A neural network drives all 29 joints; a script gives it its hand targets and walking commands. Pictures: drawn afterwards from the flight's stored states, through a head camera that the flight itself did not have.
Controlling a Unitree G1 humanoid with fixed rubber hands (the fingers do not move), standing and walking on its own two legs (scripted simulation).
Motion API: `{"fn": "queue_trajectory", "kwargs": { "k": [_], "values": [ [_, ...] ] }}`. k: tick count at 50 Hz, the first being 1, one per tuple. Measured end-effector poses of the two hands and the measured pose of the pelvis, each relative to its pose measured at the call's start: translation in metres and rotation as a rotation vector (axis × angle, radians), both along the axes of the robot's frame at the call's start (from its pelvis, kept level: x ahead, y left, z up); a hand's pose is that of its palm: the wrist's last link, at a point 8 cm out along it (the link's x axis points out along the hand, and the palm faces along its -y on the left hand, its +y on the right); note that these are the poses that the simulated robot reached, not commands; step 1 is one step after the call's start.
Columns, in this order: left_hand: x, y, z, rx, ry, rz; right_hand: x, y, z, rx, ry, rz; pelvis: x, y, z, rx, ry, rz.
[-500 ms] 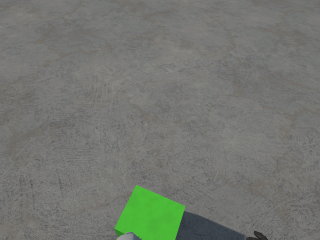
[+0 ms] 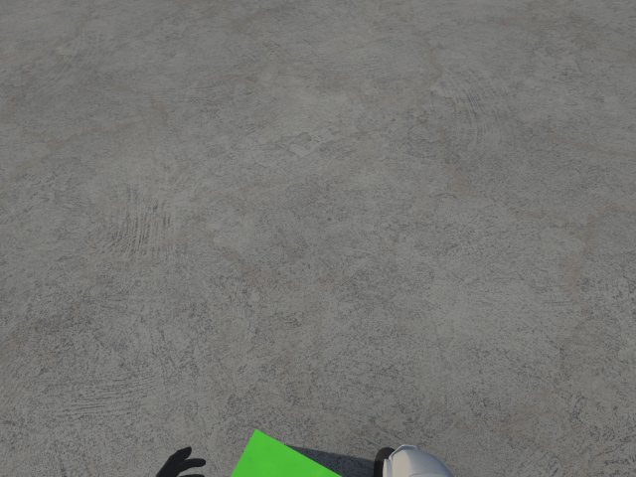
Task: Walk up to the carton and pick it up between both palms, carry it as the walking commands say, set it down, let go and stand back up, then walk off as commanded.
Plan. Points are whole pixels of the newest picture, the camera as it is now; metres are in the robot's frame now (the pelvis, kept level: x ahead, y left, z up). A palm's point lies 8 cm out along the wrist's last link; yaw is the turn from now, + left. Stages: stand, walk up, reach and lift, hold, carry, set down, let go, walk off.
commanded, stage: walk off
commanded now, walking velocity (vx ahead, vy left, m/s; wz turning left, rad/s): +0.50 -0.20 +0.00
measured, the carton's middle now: out of the picture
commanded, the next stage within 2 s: none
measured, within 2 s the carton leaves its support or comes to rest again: neither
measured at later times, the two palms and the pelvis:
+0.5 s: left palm out of the picture +0.11 +0.16 -0.13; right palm (471, 270) +0.42 -0.24 -0.09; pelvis +0.25 -0.03 +0.01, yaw +2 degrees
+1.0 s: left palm (268, 202) +0.62 +0.11 -0.11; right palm (532, 249) +0.48 -0.37 -0.12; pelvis +0.53 -0.13 +0.02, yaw +2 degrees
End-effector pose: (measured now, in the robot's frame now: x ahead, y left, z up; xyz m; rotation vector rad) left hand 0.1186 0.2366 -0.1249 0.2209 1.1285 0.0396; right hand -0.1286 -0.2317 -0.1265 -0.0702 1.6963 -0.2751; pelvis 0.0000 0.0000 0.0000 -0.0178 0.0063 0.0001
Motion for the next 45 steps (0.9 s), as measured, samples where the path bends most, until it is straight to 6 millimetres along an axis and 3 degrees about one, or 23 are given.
{"fn": "queue_trajectory", "kwargs": {
  "k": [2,4,10,13,17,20,23,25,28,33,38,42,45],
  "values": [
    [0.018,-0.011,0.003,0.01,-0.018,0.022,0.039,-0.017,-0.001,-0.001,-0.027,0.018,0.019,-0.012,0.003,0.005,-0.003,0.004],
    [0.02,-0.018,0.008,0.019,0.0,0.06,0.093,-0.033,0.001,-0.008,-0.112,0.057,0.038,-0.022,0.01,0.014,-0.001,0.01],
    [-0.009,-0.039,0.012,0.016,0.16,0.169,0.282,-0.063,0.02,-0.049,-0.446,0.194,0.097,-0.041,0.026,0.02,-0.004,0.01],
    [-0.027,-0.053,0.012,-0.004,0.264,0.218,0.361,-0.06,0.033,-0.045,-0.561,0.242,0.127,-0.045,0.03,0.018,0.006,0.019],
    [-0.039,-0.07,0.012,-0.043,0.373,0.281,0.45,-0.045,0.042,-0.022,-0.644,0.311,0.166,-0.045,0.029,0.008,0.013,0.032],
    [-0.041,-0.079,0.009,-0.074,0.453,0.323,0.504,-0.028,0.043,-0.003,-0.68,0.358,0.198,-0.043,0.024,0.001,0.015,0.043],
    [-0.032,-0.083,0.001,-0.1,0.531,0.351,0.544,-0.012,0.036,-0.002,-0.704,0.383,0.232,-0.037,0.014,0.001,0.01,0.043],
    [-0.012,-0.081,-0.001,-0.105,0.561,0.334,0.552,-0.008,0.034,-0.007,-0.702,0.369,0.253,-0.034,0.013,0.012,-0.001,0.036],
    [0.048,-0.069,-0.001,-0.093,0.502,0.299,0.532,-0.019,0.029,-0.018,-0.606,0.304,0.285,-0.033,0.02,0.006,-0.009,0.035],
    [0.186,-0.048,0.001,-0.056,0.294,0.225,0.472,-0.045,0.024,-0.038,-0.327,0.188,0.338,-0.041,0.028,-0.001,-0.012,0.033],
    [0.33,-0.058,0.006,-0.047,0.123,0.096,0.433,-0.064,0.025,-0.031,-0.109,0.071,0.392,-0.061,0.024,0.004,-0.002,0.02],
    [0.434,-0.083,0.001,-0.016,0.031,0.017,0.438,-0.084,0.017,-0.018,-0.001,0.0,0.445,-0.088,0.008,0.02,0.014,0.023],
    [0.49,-0.105,-0.001,0.007,-0.015,-0.002,0.471,-0.104,0.006,-0.003,0.036,-0.012,0.482,-0.109,-0.001,-0.002,0.01,0.017]
  ]
}}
